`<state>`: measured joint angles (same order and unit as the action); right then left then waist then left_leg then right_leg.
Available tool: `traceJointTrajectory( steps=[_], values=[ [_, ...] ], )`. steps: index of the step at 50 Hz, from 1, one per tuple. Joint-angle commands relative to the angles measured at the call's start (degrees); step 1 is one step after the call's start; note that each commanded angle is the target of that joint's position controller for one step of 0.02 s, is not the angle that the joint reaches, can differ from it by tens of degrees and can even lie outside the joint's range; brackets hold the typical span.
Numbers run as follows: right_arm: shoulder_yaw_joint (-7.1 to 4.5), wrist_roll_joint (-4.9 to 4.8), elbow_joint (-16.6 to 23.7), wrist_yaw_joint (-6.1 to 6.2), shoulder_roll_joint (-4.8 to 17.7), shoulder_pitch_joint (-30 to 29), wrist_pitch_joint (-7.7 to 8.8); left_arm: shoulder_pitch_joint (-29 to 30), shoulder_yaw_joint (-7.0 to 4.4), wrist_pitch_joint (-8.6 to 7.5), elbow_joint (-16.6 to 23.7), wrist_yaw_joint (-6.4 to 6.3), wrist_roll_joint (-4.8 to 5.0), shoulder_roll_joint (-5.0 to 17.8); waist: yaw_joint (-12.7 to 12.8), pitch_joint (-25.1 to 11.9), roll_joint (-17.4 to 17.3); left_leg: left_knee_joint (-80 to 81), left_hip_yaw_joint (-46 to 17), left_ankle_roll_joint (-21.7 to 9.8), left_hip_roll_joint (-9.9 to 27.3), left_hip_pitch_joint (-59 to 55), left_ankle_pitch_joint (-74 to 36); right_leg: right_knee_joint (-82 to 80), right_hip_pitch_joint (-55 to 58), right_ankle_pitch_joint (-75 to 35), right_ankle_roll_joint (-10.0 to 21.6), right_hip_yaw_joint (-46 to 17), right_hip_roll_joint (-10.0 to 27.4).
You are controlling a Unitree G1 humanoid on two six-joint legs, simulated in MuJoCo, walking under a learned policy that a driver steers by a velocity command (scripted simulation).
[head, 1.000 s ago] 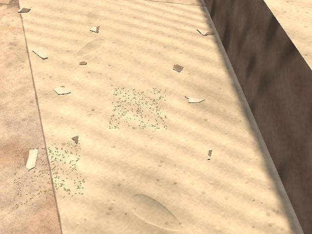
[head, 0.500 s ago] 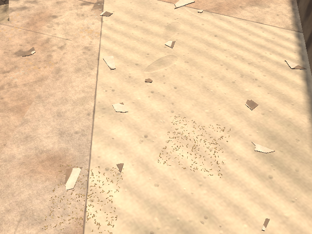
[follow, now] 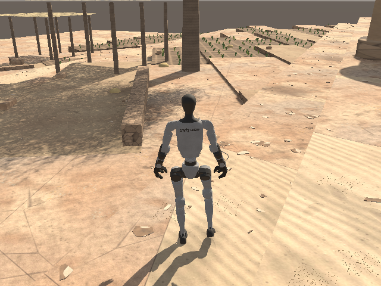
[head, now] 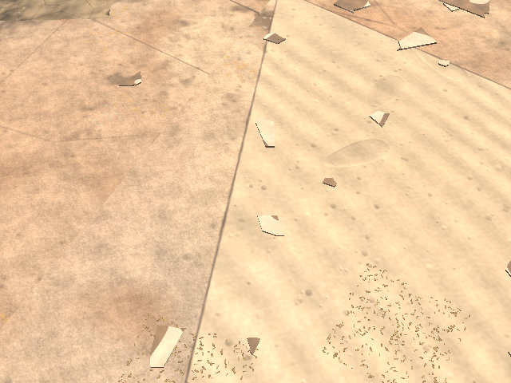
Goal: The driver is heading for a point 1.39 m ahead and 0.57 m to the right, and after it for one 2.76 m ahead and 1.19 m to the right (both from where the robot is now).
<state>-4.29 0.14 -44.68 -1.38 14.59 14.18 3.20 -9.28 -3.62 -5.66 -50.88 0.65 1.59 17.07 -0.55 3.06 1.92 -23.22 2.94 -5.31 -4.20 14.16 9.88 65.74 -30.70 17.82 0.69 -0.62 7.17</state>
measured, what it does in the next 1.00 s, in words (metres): walks ahead, turning right: right foot, then left foot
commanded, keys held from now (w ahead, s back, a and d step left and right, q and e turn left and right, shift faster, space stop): w+e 0.98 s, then w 0.02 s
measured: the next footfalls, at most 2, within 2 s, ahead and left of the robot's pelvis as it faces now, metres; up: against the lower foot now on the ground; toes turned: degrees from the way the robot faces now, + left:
right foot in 0.38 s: +0.38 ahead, -0.16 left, +0.00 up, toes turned -13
left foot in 0.82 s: +0.70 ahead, -0.04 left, +0.00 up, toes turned -31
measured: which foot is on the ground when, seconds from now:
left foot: down 0.00-0.38, up 0.40-0.80, down 0.82-1.00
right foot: up 0.00-0.36, down 0.38-0.84, up 0.86-1.00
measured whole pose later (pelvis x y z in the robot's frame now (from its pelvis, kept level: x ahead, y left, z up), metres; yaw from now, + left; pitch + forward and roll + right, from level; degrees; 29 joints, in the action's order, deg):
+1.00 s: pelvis +0.59 -0.10 +0.00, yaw -33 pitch +2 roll +1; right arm -3.2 0.7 -42.5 -0.3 14.7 12.9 5.9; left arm -16.7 -4.3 -1.3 -40.4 -0.1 1.5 17.8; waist -0.7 0.6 2.8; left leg -25.7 2.8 -1.2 -1.0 16.1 11.2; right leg 68.4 -29.3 20.4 0.9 -3.8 0.9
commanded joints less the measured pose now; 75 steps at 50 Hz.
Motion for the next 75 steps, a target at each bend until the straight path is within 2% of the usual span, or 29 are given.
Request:
traceJointTrajectory(
  steps=[1, 8, 13, 16, 18, 19, 20, 21, 22, 23, 26, 32, 36, 39, 41, 42, 43, 44, 45, 46, 48, 53, 62, 66, 67, 68, 69, 71, 75],
  values=[
    [-1.86, 0.46, 2.6, 0.59, 8.0, -0.7, 2.35, -2.7, -1.08, 1.43, 1.2, -0.13, -0.4, 4.2, 1.3, -3.9, -3.8, 14.5, -12.0, -9.1, 17.0, -6.2, -16.5, -4.0, -6.1, -7.1, -0.7, -2.9, 3.2],
    [-1.47, 0.69, -0.4, 1.83, 8.1, 1.8, 3.01, 6.4, -0.42, 1.19, 4.2, 0.73, -0.25, 2.0, -2.4, 0.8, -4.8, 18.1, 1.0, -3.8, 14.4, -8.4, -13.8, -25.9, -7.0, -28.1, -0.4, -1.3, -1.5],
    [-1.74, -0.04, -3.2, 2.38, 8.6, 5.5, 1.35, 11.8, 0.41, 0.87, 7.9, 2.65, -0.38, 1.0, -4.3, 2.7, -4.2, 13.5, 3.9, -3.2, 18.2, -21.0, -24.4, -32.5, -12.0, -22.2, 1.9, 1.5, -3.3],
    [-2.21, -0.25, -2.7, 3.39, 10.8, 4.0, -0.24, 9.3, -0.48, 1.12, 9.3, 3.69, -0.33, 3.0, -1.3, -1.3, -7.4, 3.3, 5.9, -1.7, 19.2, -25.1, -51.4, -32.3, -5.9, -12.4, 4.7, 6.4, -7.6],
    [-2.3, -0.24, -2.0, 4.08, 12.1, 2.5, -1.17, -2.7, -2.72, 1.56, 7.4, 3.31, -0.18, 7.4, 5.6, -8.4, -8.1, -13.8, 7.4, 0.3, 17.8, -21.3, -60.6, -33.6, 10.6, -10.6, 7.8, 7.6, -11.5],
    [-2.01, -0.21, -1.1, 4.33, 12.1, 1.6, -0.8, -12.1, -4.4, 1.94, 6.0, 2.33, -0.39, 11.2, 10.4, -13.7, -4.3, -29.4, 7.5, 2.5, 15.7, -9.3, -47.3, -36.2, 27.9, -12.8, 11.0, -0.8, -7.4],
    [0.71, 1.51, 1.2, 2.89, 3.1, 8.0, 0.94, -14.7, -5.52, 2.02, 5.8, 1.58, -0.16, 16.4, 4.9, -19.9, 10.7, -51.8, 4.3, 6.8, 3.7, 18.0, 7.9, -37.2, 50.9, -8.4, 22.4, -31.0, 8.1],
    [0.82, -0.4, 1.9, 1.74, 5.6, 4.1, 3.64, -15.5, -4.35, 1.79, 6.4, 1.43, -0.32, 13.0, 7.4, -26.3, 7.5, -61.1, -8.2, 6.4, -0.4, 27.9, 23.3, -46.3, 57.6, -3.6, 26.1, -47.9, 12.3],
    [0.05, -2.6, 3.6, 0.93, 8.7, -1.5, 5.29, -13.6, -3.59, 1.59, 6.6, 1.13, -0.65, 9.9, 8.7, -18.7, 4.4, -59.6, -10.6, 4.7, 3.9, 33.2, 18.9, -47.7, 53.3, -5.0, 22.2, -38.6, 10.3],
    [0.33, -2.48, 4.2, 0.97, 8.5, -3.5, 6.0, -9.9, -3.05, 1.32, 7.5, 1.07, -0.47, 7.8, 6.5, -13.1, -0.6, -53.9, -9.9, 3.9, 6.7, 31.9, 14.3, -47.9, 44.5, -8.8, 19.8, -31.2, 7.7],
    [-0.68, 0.3, 4.1, 1.62, 8.7, -2.6, 4.57, -2.9, -1.92, 1.3, 10.2, 0.63, -1.22, 5.0, 0.3, -5.7, -1.9, -42.8, -8.5, 5.8, 9.8, 21.7, 10.6, -51.6, 24.5, -21.3, 18.1, -21.5, 2.9],
    [0.9, 0.73, 7.1, 1.81, 4.4, -10.0, 2.94, -5.1, -3.21, 2.0, 10.9, -1.17, -0.29, 9.0, 2.2, -3.3, 1.6, -17.1, -4.7, 9.7, 7.0, 14.6, -8.0, -52.3, 12.1, -21.1, 13.7, -11.7, -3.5],
    [0.53, -0.59, 9.0, 1.01, 5.9, -15.2, 3.56, -9.6, -3.15, 3.02, 10.1, -1.4, 0.11, 8.4, 4.7, -4.2, 3.3, -7.5, -6.1, 9.4, 4.3, 11.6, -13.6, -48.5, 15.9, -13.3, 11.5, -16.4, -2.2],
    [-0.6, -0.85, 9.0, 0.52, 8.5, -13.2, 4.43, -9.4, -3.13, 3.36, 10.6, -1.61, -0.2, 8.0, 2.6, -4.5, 5.0, -4.7, -7.4, 7.0, 4.4, 8.9, -7.7, -43.0, 20.3, -10.4, 9.9, -22.2, 0.1],
    [-1.91, -0.12, 7.0, 0.91, 10.7, -4.2, 5.06, -8.4, -2.15, 3.24, 11.5, -1.48, -0.65, 5.1, -2.4, -8.7, 4.6, -2.5, -8.0, 3.6, 6.8, -4.5, -6.1, -33.2, 17.8, -12.0, 7.0, -20.5, -3.4],
    [-2.75, 0.72, 6.4, 1.42, 14.0, 4.2, 5.12, -9.3, -0.81, 2.99, 12.6, -1.3, -1.58, 1.5, -5.4, -16.5, -2.7, -2.8, -18.1, 0.0, 17.0, -18.3, -1.9, -16.8, 11.2, -3.1, 4.7, -14.9, -7.5],
    [-3.72, 1.37, 4.3, 0.98, 18.3, 8.2, 4.24, -16.6, -0.1, 2.3, 14.9, -1.26, 0.35, -0.5, -1.4, -21.0, -22.9, 4.1, -46.6, -9.1, 28.6, -32.2, 12.5, 0.7, -8.7, 17.9, 1.7, -8.2, -13.7],
    [-2.66, 0.08, 5.4, 0.76, 12.9, 6.6, 4.04, -16.3, -1.06, 2.36, 13.1, -1.42, 0.91, 5.7, -2.8, -17.2, -16.4, 6.0, -49.6, -8.4, 28.6, -30.2, 24.1, 8.3, -15.0, 15.0, 0.8, -10.0, -8.7],
    [-1.69, -0.13, 5.9, 1.06, 9.4, 4.3, 3.63, -10.5, -1.85, 2.72, 13.7, -1.33, 0.48, 8.4, -4.4, -10.8, -10.7, 6.2, -39.3, -6.0, 26.0, -24.3, 22.1, 10.0, -16.5, 9.4, 0.5, -8.9, -6.9],
    [-1.2, 0.4, 6.1, 1.09, 8.6, 1.8, 3.26, -7.4, -1.91, 3.02, 14.3, -1.38, -0.17, 7.9, -3.6, -7.2, -6.6, 6.8, -31.3, -4.6, 23.3, -17.7, 13.6, 9.0, -14.5, 5.4, 0.2, -7.3, -5.1],
    [-0.47, 0.89, 5.4, 1.3, 6.6, -0.8, 3.05, -5.8, -2.2, 3.26, 15.3, -0.84, -0.27, 6.4, -1.5, -3.7, -7.6, 9.2, -21.4, -3.8, 19.6, -9.9, 2.7, 4.6, -10.9, 1.1, 0.2, -7.1, -2.2],
    [-1.21, 0.23, 2.4, 0.95, 8.5, 1.2, 3.85, -3.5, -0.93, 3.96, 16.9, -0.48, -0.52, 1.8, -0.7, -2.5, -6.4, 13.9, -12.3, -6.7, 19.2, -7.7, -7.6, -6.2, -10.8, -3.7, -0.9, -5.9, -1.6],
    [-1.71, -1.71, -2.6, 0.99, 12.2, 6.1, 1.53, 9.8, 0.24, 2.01, 20.3, 1.8, -0.46, 1.3, -3.9, 0.8, -6.6, 12.0, -3.7, -4.2, 19.1, -13.2, -17.8, -31.7, -4.0, -14.1, 1.1, 1.1, -4.0],
    [-1.02, -1.6, -3.1, 1.83, 11.4, 5.1, 0.77, -6.4, -2.78, 1.65, 15.6, 1.09, -2.4, 7.5, 5.6, -10.9, -6.6, -12.0, 1.8, 2.3, 13.6, -8.8, -37.2, -39.3, 25.2, -28.6, 6.1, 2.3, -7.0],
    [0.75, 1.16, -0.9, 1.7, 7.0, 6.1, 1.45, -13.8, -3.67, 2.2, 14.8, -0.01, -3.74, 12.9, 6.7, -19.9, 4.8, -31.6, 3.0, 5.7, 8.6, 6.8, -7.8, -33.2, 44.7, -54.3, 11.4, -13.0, 7.4],
    [2.13, 0.47, -2.6, 0.95, 4.3, 14.7, 1.96, -12.6, -2.92, 2.66, 15.0, 0.21, -3.62, 13.3, 3.1, -29.9, 13.6, -47.5, -4.5, 8.1, 2.5, 18.5, 30.8, -36.4, 54.5, -59.1, 21.7, -31.6, 19.5],
    [0.41, -1.14, -3.9, 0.82, 10.3, 11.0, 1.67, -11.9, -2.37, 3.16, 15.0, 0.57, -2.58, 9.6, 5.6, -28.2, 5.5, -50.8, -9.2, 8.0, 5.4, 19.5, 29.0, -38.6, 48.3, -53.3, 19.7, -27.0, 15.7],
    [0.56, -1.34, -2.2, 1.49, 9.2, 3.6, 0.73, -4.0, -0.88, 2.88, 14.4, 0.79, -1.51, 5.4, 2.6, -13.8, 1.4, -45.8, -5.9, 8.0, 9.5, 23.0, 22.0, -42.1, 33.8, -47.5, 15.3, -15.2, 9.4],
    [0.86, -0.15, -3.9, 2.94, 5.6, 7.2, -2.42, 3.7, -0.44, 2.0, 13.2, 0.94, -3.31, 3.5, -3.7, -10.4, 3.9, -33.7, -5.0, 9.7, 10.3, 6.6, 12.5, -48.6, 13.5, -44.4, 14.0, -5.7, 5.1]
  ],
)
Velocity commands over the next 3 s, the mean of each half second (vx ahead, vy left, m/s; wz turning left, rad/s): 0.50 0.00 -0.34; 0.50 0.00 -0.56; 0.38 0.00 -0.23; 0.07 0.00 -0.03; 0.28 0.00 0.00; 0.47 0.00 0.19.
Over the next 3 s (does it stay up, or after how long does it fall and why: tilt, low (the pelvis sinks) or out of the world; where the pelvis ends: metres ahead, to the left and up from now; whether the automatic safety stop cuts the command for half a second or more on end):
stays up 1.11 -0.57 0.00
